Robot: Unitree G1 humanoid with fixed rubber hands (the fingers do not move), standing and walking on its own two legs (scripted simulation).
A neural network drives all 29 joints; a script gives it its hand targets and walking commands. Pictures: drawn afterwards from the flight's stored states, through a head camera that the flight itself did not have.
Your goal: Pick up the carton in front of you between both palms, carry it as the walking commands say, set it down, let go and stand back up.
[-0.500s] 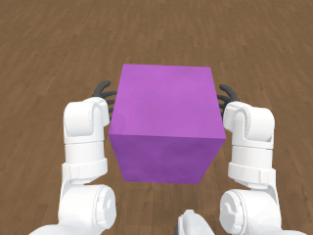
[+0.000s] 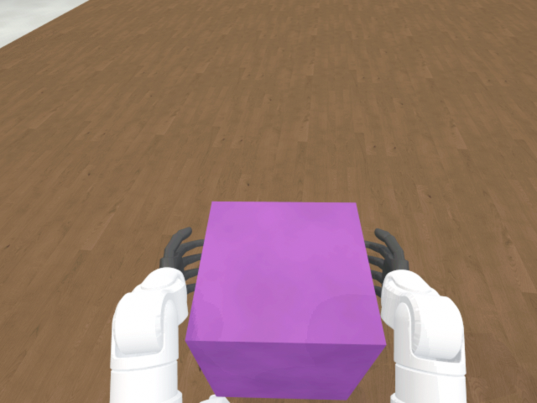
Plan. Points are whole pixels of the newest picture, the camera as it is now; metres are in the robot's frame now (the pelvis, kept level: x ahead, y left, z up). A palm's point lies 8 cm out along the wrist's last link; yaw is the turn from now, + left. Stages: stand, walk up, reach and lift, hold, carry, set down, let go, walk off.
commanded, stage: carry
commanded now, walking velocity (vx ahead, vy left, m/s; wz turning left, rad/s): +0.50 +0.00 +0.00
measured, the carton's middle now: (282, 305) +0.27 +0.00 +0.01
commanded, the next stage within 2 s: none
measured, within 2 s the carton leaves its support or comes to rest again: neither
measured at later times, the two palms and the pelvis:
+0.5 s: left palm (195, 137) +0.60 +0.18 +0.10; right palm (342, 137) +0.58 -0.12 +0.10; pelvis +0.32 +0.04 +0.00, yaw -3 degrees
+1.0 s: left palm (233, 78) +0.92 +0.13 +0.07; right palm (339, 77) +0.93 -0.17 +0.07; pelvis +0.67 -0.02 +0.00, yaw +0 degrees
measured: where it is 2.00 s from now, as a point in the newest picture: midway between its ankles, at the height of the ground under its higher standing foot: (278, 190)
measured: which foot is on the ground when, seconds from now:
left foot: up 0.00-0.12, down 0.14-0.72, up 0.74-1.00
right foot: down 0.00-0.14, up 0.16-0.66, down 0.68-1.00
